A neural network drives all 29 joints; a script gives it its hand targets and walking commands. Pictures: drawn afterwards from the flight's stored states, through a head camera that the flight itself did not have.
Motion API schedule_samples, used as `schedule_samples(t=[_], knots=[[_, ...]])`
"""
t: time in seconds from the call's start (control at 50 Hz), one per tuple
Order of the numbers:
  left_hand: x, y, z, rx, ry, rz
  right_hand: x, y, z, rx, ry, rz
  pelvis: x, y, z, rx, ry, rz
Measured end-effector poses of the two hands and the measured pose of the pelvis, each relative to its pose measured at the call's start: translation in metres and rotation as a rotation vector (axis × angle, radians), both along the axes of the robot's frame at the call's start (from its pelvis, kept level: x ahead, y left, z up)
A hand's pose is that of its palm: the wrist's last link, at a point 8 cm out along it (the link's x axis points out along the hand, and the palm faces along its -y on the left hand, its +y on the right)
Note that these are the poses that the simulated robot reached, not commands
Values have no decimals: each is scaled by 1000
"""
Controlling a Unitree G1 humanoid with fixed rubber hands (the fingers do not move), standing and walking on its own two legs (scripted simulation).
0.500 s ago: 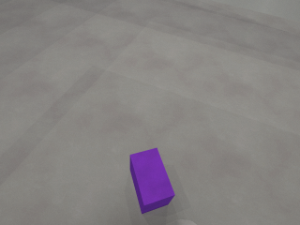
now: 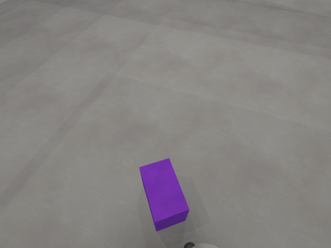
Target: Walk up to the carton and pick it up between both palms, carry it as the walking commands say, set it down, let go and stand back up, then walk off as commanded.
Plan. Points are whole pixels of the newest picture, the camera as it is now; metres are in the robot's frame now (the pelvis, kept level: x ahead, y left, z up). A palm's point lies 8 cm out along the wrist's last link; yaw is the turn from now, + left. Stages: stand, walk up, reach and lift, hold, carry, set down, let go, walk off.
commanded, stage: walk up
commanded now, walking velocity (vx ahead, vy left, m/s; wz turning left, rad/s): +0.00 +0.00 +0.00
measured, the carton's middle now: (162, 194) +0.45 +0.00 -0.66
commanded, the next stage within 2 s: none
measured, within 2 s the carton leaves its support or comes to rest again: neither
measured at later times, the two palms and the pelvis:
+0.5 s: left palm out of the picture -0.03 +0.23 -0.14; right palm out of the picture -0.02 -0.19 -0.14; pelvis +0.00 +0.02 +0.01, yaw +1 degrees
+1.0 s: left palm out of the picture +0.01 +0.23 -0.15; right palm out of the picture +0.00 -0.19 -0.14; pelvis +0.02 +0.02 +0.01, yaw +1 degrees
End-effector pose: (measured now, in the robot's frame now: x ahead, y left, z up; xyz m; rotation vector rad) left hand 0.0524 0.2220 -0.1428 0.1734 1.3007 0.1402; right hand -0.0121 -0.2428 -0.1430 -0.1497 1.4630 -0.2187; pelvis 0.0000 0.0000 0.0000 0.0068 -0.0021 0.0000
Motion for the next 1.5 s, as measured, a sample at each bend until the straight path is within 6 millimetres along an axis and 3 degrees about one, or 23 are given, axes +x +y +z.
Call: schedule_samples(t=[0.08, 0.16, 0.34, 0.46, 0.62, 0.86, 1.08, 1.14, 1.18, 1.24, 1.3, 1.38, 1.44, 1.5], knots=[[-12, 5, -14, -52, -1, 34, -21, 12, 6, -30, 19, 2, -5, 7, -4, -22, -7, 18], [-33, 8, -12, -81, 34, 54, -32, 31, 12, -7, 18, -8, -3, 14, 3, -22, -8, 13], [-72, 15, -3, -47, 121, 85, 1, 64, 1, 75, -75, 24, -1, 23, 5, -15, -31, 13], [-86, 14, -1, -39, 180, 90, 0, 59, 1, 63, -49, 27, 1, 24, 6, -11, -27, 11], [-78, 4, -3, -57, 185, 91, -6, 49, 6, 38, 4, 20, 9, 19, 6, -16, -18, 12], [-46, 0, -7, -69, 120, 89, 13, 47, 6, 31, -30, 26, 20, 18, 5, -22, -12, 16], [-46, 10, -4, -41, 132, 81, 6, 49, 5, 39, -15, 13, 21, 18, 5, -24, -8, 14], [-46, 17, -6, -22, 152, 80, 1, 41, 8, 13, -8, 27, 17, 14, 4, -26, -4, 43], [-40, 23, -5, -4, 144, 93, -13, 29, 19, -23, 31, 41, 12, 5, 7, -46, -3, 85], [-28, 25, -2, 14, 95, 95, -41, -2, 39, -90, 123, 33, 5, -12, 12, -77, 2, 129], [-19, 16, -4, 17, 65, 83, -52, -41, 52, -155, 160, 26, -1, -28, 12, -89, 1, 125], [-8, -10, -5, 8, 17, 98, -35, -80, 44, -168, 135, 78, -7, -49, 6, -86, 9, 125], [-5, -30, -7, 33, -33, 125, -10, -98, 19, -122, 91, 133, -10, -70, -6, -48, 22, 136], [-20, -48, -12, 72, -30, 139, 25, -112, -10, -79, -8, 170, -15, -88, -21, -14, 34, 113]])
